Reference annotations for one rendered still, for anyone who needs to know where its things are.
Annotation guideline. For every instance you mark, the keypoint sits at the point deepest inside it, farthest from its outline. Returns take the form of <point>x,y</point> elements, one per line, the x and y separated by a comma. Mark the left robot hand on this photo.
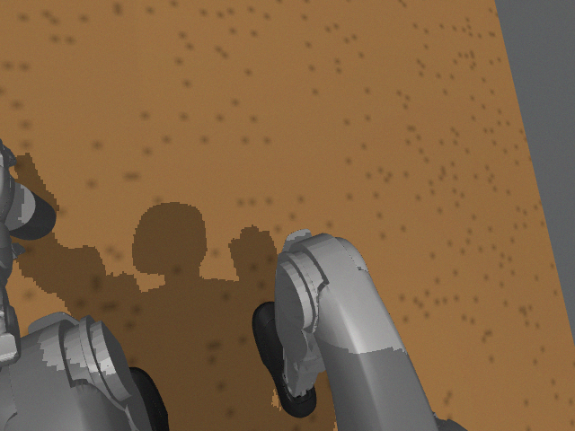
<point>7,189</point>

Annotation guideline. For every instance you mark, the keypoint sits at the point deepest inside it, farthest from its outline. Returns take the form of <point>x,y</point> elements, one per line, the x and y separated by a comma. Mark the right robot hand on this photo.
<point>448,425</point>

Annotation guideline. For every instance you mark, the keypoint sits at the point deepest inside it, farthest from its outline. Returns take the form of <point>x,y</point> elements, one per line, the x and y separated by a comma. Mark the left robot foot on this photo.
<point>155,408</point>

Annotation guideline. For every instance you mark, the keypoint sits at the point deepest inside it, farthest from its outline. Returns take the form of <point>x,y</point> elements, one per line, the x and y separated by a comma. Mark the can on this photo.
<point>30,217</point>

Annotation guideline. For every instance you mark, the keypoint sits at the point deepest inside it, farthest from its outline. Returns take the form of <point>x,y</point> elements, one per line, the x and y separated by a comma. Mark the right robot foot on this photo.
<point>271,352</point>

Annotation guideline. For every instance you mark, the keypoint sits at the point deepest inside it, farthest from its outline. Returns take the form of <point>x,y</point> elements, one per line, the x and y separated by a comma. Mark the left robot arm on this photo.
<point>10,339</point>

